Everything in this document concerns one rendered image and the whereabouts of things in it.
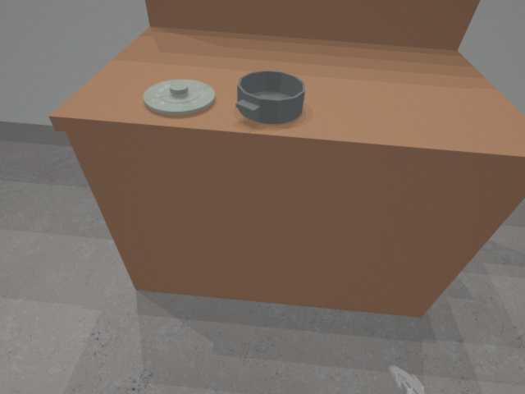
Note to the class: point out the table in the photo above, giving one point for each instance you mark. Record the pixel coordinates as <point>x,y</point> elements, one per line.
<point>404,161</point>

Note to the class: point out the pot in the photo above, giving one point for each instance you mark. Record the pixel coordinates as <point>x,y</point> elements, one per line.
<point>270,97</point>

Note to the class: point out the knob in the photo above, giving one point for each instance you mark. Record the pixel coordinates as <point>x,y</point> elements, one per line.
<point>178,88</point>

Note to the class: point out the lid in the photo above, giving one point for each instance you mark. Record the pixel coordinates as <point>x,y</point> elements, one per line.
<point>159,98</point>

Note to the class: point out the right robot hand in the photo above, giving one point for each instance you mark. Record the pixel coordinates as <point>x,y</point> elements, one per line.
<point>409,384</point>

